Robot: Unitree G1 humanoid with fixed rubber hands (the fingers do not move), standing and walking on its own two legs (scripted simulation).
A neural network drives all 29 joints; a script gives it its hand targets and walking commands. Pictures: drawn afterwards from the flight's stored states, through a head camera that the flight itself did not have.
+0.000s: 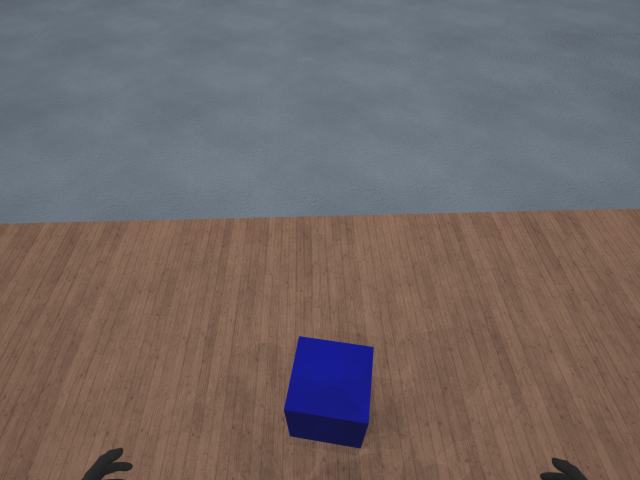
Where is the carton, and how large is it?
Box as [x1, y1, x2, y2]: [284, 336, 373, 447]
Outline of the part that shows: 299,336 284,407 290,435 360,447 368,423 373,347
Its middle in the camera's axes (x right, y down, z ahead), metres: +0.04 +0.45 +1.11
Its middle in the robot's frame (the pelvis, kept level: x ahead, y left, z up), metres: +0.44 +0.00 -0.66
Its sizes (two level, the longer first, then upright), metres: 0.210 0.200 0.250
